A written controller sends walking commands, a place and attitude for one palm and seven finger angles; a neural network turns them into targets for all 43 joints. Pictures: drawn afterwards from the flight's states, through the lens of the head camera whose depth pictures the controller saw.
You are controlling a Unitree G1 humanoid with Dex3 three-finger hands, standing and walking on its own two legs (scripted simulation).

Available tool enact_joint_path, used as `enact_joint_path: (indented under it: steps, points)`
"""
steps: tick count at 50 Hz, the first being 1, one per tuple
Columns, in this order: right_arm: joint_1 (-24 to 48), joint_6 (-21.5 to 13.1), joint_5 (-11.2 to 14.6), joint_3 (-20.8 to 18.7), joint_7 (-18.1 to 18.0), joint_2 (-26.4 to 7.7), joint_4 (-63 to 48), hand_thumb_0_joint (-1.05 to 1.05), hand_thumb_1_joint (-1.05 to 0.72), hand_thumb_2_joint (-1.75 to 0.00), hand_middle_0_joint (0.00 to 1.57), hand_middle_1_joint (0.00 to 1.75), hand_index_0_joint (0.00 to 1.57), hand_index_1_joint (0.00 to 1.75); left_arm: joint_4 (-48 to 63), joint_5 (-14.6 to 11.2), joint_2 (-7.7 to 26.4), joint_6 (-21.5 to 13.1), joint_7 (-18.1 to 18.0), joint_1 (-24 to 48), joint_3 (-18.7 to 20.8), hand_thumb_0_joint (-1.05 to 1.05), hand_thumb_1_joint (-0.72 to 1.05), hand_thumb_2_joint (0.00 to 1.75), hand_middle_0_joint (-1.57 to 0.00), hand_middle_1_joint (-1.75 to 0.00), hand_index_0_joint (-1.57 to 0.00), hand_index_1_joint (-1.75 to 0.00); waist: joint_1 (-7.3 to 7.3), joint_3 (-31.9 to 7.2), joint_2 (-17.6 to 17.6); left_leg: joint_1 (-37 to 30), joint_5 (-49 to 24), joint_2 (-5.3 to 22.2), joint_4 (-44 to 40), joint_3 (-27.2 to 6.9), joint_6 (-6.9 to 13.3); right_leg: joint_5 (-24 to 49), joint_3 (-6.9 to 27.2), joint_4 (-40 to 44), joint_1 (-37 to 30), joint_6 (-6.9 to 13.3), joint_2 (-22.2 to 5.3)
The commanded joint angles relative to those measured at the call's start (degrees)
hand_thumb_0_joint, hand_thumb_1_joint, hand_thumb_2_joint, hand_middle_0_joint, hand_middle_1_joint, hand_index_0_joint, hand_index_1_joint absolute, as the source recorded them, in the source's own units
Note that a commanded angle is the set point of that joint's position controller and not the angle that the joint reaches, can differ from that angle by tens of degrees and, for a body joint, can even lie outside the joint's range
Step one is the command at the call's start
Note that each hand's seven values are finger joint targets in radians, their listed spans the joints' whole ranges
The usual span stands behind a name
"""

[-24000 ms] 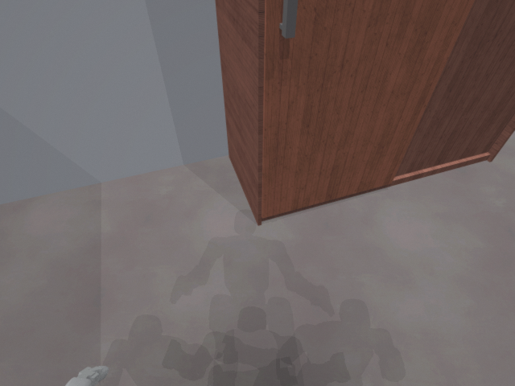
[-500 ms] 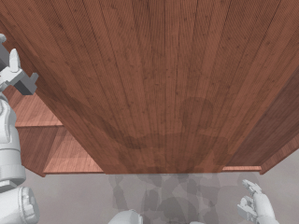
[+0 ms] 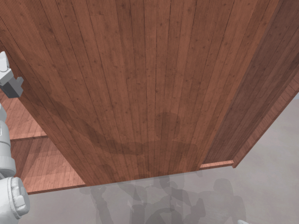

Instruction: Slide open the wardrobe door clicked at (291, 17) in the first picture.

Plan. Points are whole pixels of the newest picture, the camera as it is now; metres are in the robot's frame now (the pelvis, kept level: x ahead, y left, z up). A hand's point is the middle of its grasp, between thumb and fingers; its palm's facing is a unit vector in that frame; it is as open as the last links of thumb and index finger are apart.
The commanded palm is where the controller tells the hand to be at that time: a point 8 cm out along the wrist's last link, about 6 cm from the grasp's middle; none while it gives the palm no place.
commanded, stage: stop walking and hold the door there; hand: left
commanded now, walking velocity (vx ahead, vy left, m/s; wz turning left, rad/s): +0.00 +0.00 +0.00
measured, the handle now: out of the picture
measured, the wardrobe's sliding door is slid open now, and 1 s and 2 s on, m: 0.45 0.44 0.45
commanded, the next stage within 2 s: loosen the grip on the handle in 1.80 s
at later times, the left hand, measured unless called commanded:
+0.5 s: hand (4, 70) +0.40 +0.34 +0.23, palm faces +0.55 -0.81 -0.21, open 6.2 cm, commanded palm +0.35 +0.38 +0.20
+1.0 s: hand (1, 72) +0.40 +0.35 +0.23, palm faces +0.39 -0.91 -0.13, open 6.1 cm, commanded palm +0.36 +0.37 +0.20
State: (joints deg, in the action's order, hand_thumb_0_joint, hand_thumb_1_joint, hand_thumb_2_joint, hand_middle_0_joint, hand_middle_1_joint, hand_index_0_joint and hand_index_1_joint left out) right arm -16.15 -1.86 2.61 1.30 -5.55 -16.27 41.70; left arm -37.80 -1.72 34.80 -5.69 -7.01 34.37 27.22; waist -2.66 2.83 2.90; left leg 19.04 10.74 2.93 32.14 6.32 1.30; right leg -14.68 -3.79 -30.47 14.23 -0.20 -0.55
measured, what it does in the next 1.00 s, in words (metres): steps on the spot: left foot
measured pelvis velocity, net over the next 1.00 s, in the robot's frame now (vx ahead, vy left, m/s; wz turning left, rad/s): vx -0.03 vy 0.09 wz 0.07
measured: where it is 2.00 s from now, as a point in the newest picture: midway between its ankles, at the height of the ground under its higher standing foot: outside the picture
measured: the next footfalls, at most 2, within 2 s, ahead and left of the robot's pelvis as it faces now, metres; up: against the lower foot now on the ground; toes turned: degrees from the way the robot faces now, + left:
left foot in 0.82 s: +0.02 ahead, +0.23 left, +0.00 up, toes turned +8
right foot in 1.14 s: +0.00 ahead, +0.02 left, +0.00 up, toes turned -1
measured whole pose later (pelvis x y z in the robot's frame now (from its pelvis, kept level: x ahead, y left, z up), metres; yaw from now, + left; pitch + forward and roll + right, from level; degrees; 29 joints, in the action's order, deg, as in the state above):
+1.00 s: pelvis -0.03 +0.09 +0.00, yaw +4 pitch -1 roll +0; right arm -8.8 -3.8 2.3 1.4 -3.7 -11.0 38.3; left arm -26.2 -3.8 23.6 -7.2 -5.8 42.1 13.8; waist 1.0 8.3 -0.4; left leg 18.5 12.1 2.3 31.4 4.2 0.7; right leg -25.7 -4.1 -51.3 23.4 -2.3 -1.8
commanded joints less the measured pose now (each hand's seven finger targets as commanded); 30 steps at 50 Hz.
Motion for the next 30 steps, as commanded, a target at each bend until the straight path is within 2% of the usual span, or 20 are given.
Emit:
enact_joint_path:
  steps: [1,2,4,5,7,10,12,14,15,17,19,20,23,24,25,26,27,28,29,30]
  points:
    - [3.6,-2.9,0.2,-3.3,-1.4,-9.4,-8.0,0.00,-0.90,-0.90,0.20,0.30,0.20,0.30,6.6,0.8,16.1,-3.4,0.4,14.7,-0.2,0.00,0.90,0.90,-0.45,-1.40,-0.45,-1.40,2.11,-16.5,0.8,-8.9,-7.8,9.2,-8.9,-11.6,2.1,2.9,3.9,3.4,-1.2,-0.5,-3.5]
    - [3.8,-2.7,0.0,-3.2,-1.3,-9.7,-8.1,0.00,-0.90,-0.90,0.20,0.30,0.20,0.30,4.8,0.9,17.0,-3.5,0.4,14.0,0.7,0.00,0.90,0.90,-0.45,-1.40,-0.45,-1.40,2.31,-13.9,3.1,-5.9,-0.5,11.1,-12.7,-14.5,2.9,-2.7,3.5,2.6,-0.3,-0.5,-2.1]
    - [3.9,-2.9,-0.2,-3.1,-1.5,-9.6,-7.8,0.00,-0.90,-0.90,0.20,0.30,0.20,0.30,4.2,1.2,16.9,-3.8,0.3,16.0,-0.2,0.00,0.90,0.90,-0.45,-1.40,-0.45,-1.40,2.29,-10.5,6.3,-0.3,11.5,13.1,-19.1,-17.6,3.9,-6.1,2.5,-1.6,-1.6,-0.1,-1.1]
    - [3.5,-2.7,-0.1,-3.2,-1.7,-9.7,-7.6,0.00,-0.90,-0.90,0.20,0.30,0.20,0.30,4.7,1.1,17.7,-4.2,0.2,16.8,-0.2,0.00,0.90,0.90,-0.45,-1.40,-0.45,-1.40,2.30,-10.4,7.4,0.0,12.5,12.9,-19.8,-17.7,4.1,-5.8,2.6,-1.9,-2.0,0.0,-1.5]
    - [2.5,-2.9,-0.3,-3.3,-1.8,-9.9,-7.5,0.00,-0.90,-0.90,0.20,0.30,0.20,0.30,2.3,1.4,18.7,-4.4,0.1,16.2,0.8,0.00,0.90,0.90,-0.45,-1.40,-0.45,-1.40,2.36,-11.1,7.0,-0.3,10.1,12.2,-18.2,-15.5,3.6,-4.1,2.3,-0.1,-3.0,0.1,-1.4]
    - [1.5,-2.8,-0.1,-3.5,-1.8,-10.0,-7.2,0.00,-0.90,-0.90,0.20,0.30,0.20,0.30,0.0,1.2,18.0,-4.2,0.6,16.5,-0.6,0.00,0.90,0.90,-0.45,-1.40,-0.45,-1.40,1.92,-13.1,4.8,-1.4,8.2,9.3,-14.9,-10.7,2.1,-1.4,2.5,4.3,-5.2,0.3,-2.4]
    - [1.3,-2.8,-0.2,-3.6,-1.6,-9.9,-7.5,0.00,-0.90,-0.90,0.20,0.30,0.20,0.30,-2.2,1.8,19.5,-4.3,0.6,16.8,0.6,0.00,0.90,0.90,-0.45,-1.40,-0.45,-1.40,1.87,-12.4,1.1,-1.3,7.9,7.0,-11.0,-7.6,0.8,-2.6,4.8,8.0,-3.1,0.9,-4.5]
    - [0.9,-2.8,-0.3,-3.8,-1.5,-9.7,-7.3,0.00,-0.90,-0.90,0.20,0.30,0.20,0.30,-4.0,2.1,20.4,-4.8,0.8,17.6,1.1,0.00,0.90,0.90,-0.45,-1.40,-0.45,-1.40,1.34,-11.7,-2.7,-3.5,10.1,4.6,-7.0,-5.6,-0.2,-8.8,8.2,11.8,2.8,1.9,-7.4]
    - [0.4,-2.5,0.0,-4.1,-1.6,-10.2,-6.6,0.00,-0.90,-0.90,0.20,0.30,0.20,0.30,-5.7,1.8,20.6,-4.7,0.8,16.9,1.0,0.00,0.90,0.90,-0.45,-1.40,-0.45,-1.40,1.06,-10.8,-2.4,-5.2,9.9,4.4,-6.2,-5.4,-0.2,-10.5,8.5,12.9,5.3,2.1,-7.8]
    - [0.6,-2.7,-0.1,-3.9,-1.4,-10.0,-6.9,0.00,-0.90,-0.90,0.20,0.30,0.20,0.30,-4.8,1.9,19.7,-5.1,1.1,18.6,0.2,0.00,0.90,0.90,-0.45,-1.40,-0.45,-1.40,1.03,-10.6,-4.9,-6.0,9.7,4.3,-4.9,-6.0,0.0,-12.6,9.9,13.5,7.4,2.1,-8.2]
    - [0.3,-2.8,-0.2,-4.0,-1.4,-10.3,-6.2,0.00,-0.90,-0.90,0.20,0.30,0.20,0.30,-7.2,2.0,21.7,-5.5,1.1,17.4,2.3,0.00,0.90,0.90,-0.45,-1.40,-0.45,-1.40,1.09,-10.6,-6.6,-6.2,7.2,4.6,-4.7,-6.7,0.2,-10.8,9.3,12.7,7.6,1.8,-7.9]
    - [0.0,-2.6,0.1,-4.2,-1.6,-10.7,-5.8,0.00,-0.90,-0.90,0.20,0.30,0.20,0.30,-7.7,1.6,21.8,-5.4,1.1,16.6,2.1,0.00,0.90,0.90,-0.45,-1.40,-0.45,-1.40,1.08,-10.9,-4.2,-6.5,5.0,5.1,-5.7,-7.1,0.4,-8.3,8.2,11.7,6.4,1.4,-7.3]
    - [0.7,-2.9,0.0,-4.0,-1.6,-10.5,-6.3,0.00,-0.90,-0.90,0.20,0.30,0.20,0.30,-5.2,1.8,20.6,-6.2,1.6,17.4,1.5,0.00,0.90,0.90,-0.45,-1.40,-0.45,-1.40,1.52,-11.2,-2.1,-6.2,3.5,7.1,-8.5,-8.9,0.9,-3.6,6.3,8.2,5.0,0.5,-5.2]
    - [0.6,-2.6,0.0,-4.1,-1.6,-10.6,-6.4,0.00,-0.90,-0.90,0.20,0.30,0.20,0.30,-5.5,1.9,20.3,-6.2,1.6,17.0,1.3,0.00,0.90,0.90,-0.45,-1.40,-0.45,-1.40,1.77,-10.8,-1.1,-4.9,3.9,6.9,-8.4,-8.8,1.2,-3.4,6.1,7.7,3.7,0.4,-5.5]
    - [0.6,-2.3,0.2,-4.3,-1.6,-10.6,-6.3,0.00,-0.90,-0.90,0.20,0.30,0.20,0.30,-5.5,1.6,19.1,-6.1,1.7,16.5,0.0,0.00,0.90,0.90,-0.45,-1.40,-0.45,-1.40,1.70,-10.2,0.2,-3.8,3.5,6.1,-7.4,-7.9,1.3,-2.5,6.1,7.8,2.8,0.5,-6.6]
    - [0.4,-2.1,0.1,-4.5,-1.4,-10.7,-6.5,0.00,-0.90,-0.90,0.20,0.30,0.20,0.30,-5.1,1.9,20.7,-6.2,1.5,16.1,1.4,0.00,0.90,0.90,-0.45,-1.40,-0.45,-1.40,2.04,-10.2,-1.3,-2.3,3.4,5.0,-5.1,-7.0,1.1,-3.0,8.2,8.7,2.2,1.2,-8.7]
    - [0.6,-1.9,0.0,-4.8,-1.1,-10.4,-6.7,0.00,-0.90,-0.90,0.20,0.30,0.20,0.30,-4.4,2.1,20.0,-6.2,1.6,16.5,0.5,0.00,0.90,0.90,-0.45,-1.40,-0.45,-1.40,1.90,-10.2,-4.4,-1.6,4.7,3.2,-1.7,-5.2,0.5,-3.5,11.5,10.6,2.0,2.4,-12.2]
    - [0.3,-1.7,0.0,-5.0,-0.9,-10.2,-6.4,0.00,-0.90,-0.90,0.20,0.30,0.20,0.30,-4.6,2.1,21.0,-6.4,1.5,16.6,1.3,0.00,0.90,0.90,-0.45,-1.40,-0.45,-1.40,2.04,-10.2,-7.9,-0.1,6.2,1.4,2.4,-4.4,-0.3,-3.8,15.4,12.9,0.9,3.9,-16.4]
    - [0.4,-1.5,0.0,-5.2,-0.8,-10.4,-6.3,0.00,-0.90,-0.90,0.20,0.30,0.20,0.30,-5.4,2.2,22.0,-6.3,1.5,16.2,2.2,0.00,0.90,0.90,-0.45,-1.40,-0.45,-1.40,2.68,-9.5,-10.9,3.1,9.2,-0.1,7.3,-5.2,-1.0,-3.3,18.8,14.8,-0.4,5.8,-20.2]
    - [0.9,-1.3,0.1,-5.5,-0.7,-10.9,-6.0,0.00,-0.90,-0.90,0.20,0.30,0.20,0.30,-5.8,1.8,21.3,-6.0,1.7,15.6,1.4,0.00,0.90,0.90,-0.45,-1.40,-0.45,-1.40,3.37,-8.5,-10.4,6.8,12.3,-0.7,12.9,-7.0,-1.2,-0.6,21.5,15.7,-2.4,7.8,-23.2]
